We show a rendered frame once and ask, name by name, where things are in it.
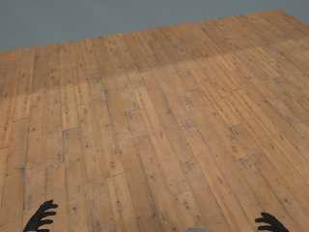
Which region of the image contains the left robot hand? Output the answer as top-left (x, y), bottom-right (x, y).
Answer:
top-left (23, 199), bottom-right (58, 232)

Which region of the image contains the right robot hand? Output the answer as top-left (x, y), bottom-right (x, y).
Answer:
top-left (255, 212), bottom-right (290, 232)

